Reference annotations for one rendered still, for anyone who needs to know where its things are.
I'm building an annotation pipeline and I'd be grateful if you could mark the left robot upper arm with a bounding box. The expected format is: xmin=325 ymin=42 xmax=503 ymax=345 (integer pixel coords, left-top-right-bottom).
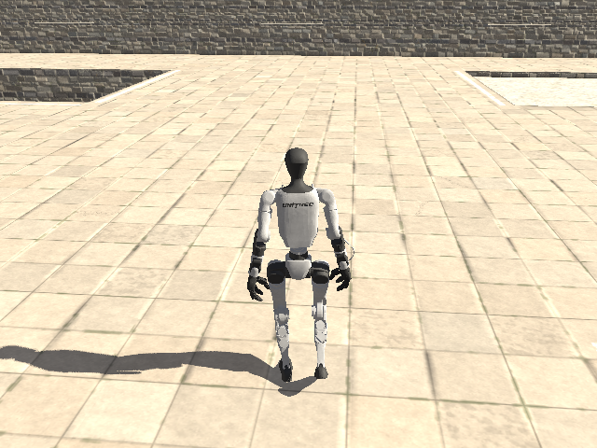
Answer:
xmin=257 ymin=189 xmax=278 ymax=243

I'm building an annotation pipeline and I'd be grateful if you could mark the robot right forearm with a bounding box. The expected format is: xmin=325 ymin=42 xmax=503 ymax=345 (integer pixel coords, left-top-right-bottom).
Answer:
xmin=331 ymin=226 xmax=350 ymax=270

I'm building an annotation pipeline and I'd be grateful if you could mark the right robot upper arm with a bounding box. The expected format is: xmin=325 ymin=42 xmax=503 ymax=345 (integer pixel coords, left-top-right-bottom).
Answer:
xmin=317 ymin=188 xmax=340 ymax=240

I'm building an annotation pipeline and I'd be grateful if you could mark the left robot hand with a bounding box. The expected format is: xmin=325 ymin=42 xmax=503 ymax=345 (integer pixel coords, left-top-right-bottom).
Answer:
xmin=247 ymin=275 xmax=270 ymax=301

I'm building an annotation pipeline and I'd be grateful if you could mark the left robot thigh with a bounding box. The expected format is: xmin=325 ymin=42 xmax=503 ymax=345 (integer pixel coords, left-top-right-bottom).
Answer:
xmin=267 ymin=259 xmax=290 ymax=325

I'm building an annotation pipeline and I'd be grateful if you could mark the robot left forearm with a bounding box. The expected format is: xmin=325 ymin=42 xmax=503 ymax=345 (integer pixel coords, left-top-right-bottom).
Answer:
xmin=248 ymin=229 xmax=266 ymax=277

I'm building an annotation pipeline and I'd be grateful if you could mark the right robot hand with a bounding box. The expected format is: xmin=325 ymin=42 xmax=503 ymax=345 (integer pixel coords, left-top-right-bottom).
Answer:
xmin=329 ymin=266 xmax=352 ymax=291

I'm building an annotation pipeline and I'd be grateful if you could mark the robot left shin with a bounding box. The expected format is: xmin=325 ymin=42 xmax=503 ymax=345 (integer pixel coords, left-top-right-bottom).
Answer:
xmin=273 ymin=308 xmax=290 ymax=369

